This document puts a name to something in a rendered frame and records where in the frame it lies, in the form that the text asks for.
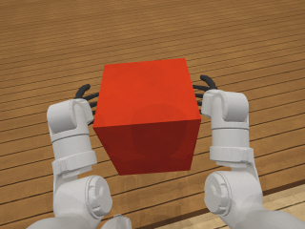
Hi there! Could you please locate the carton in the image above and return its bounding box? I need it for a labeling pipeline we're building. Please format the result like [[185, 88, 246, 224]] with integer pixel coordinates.
[[92, 57, 202, 176]]

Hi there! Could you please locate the left robot upper arm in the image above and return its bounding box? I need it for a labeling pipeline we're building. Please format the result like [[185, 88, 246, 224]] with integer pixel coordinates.
[[26, 175, 112, 229]]

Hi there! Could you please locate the robot left thigh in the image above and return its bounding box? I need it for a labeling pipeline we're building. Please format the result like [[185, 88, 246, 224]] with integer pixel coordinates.
[[101, 216, 132, 229]]

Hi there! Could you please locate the right robot forearm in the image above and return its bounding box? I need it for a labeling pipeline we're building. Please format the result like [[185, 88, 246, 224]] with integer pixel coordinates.
[[201, 89, 263, 198]]

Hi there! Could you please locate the left robot hand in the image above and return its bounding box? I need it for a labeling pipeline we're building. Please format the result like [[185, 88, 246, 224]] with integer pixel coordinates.
[[74, 84, 99, 126]]

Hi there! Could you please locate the right robot upper arm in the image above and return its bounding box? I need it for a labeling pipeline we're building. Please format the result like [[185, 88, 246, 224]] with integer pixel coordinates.
[[204, 171, 305, 229]]

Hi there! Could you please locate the right robot hand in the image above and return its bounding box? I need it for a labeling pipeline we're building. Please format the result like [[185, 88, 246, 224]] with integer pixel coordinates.
[[193, 74, 218, 115]]

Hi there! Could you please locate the left robot forearm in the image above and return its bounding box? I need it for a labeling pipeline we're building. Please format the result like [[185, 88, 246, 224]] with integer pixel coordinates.
[[47, 98, 97, 213]]

